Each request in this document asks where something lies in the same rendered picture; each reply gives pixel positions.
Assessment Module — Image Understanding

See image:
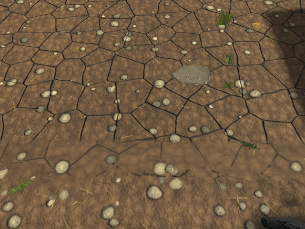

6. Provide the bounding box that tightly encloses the right robot hand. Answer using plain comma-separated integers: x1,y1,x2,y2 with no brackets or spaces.
261,216,305,229

